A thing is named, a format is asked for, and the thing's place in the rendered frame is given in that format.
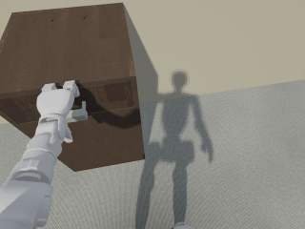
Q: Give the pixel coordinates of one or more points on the left robot upper arm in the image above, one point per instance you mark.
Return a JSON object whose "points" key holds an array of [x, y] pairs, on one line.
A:
{"points": [[25, 204]]}

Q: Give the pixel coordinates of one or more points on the left robot forearm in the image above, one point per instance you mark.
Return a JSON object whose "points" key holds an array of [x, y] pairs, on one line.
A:
{"points": [[37, 163]]}

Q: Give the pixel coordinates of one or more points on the robot left hand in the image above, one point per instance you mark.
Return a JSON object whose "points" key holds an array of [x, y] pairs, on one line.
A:
{"points": [[58, 102]]}

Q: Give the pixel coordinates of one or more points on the handle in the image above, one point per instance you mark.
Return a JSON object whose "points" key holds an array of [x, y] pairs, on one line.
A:
{"points": [[78, 114]]}

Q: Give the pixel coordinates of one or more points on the cabinet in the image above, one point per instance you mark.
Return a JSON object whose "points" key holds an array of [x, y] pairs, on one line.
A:
{"points": [[87, 44]]}

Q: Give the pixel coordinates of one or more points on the drawer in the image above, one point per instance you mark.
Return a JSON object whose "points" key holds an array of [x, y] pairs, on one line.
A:
{"points": [[98, 98]]}

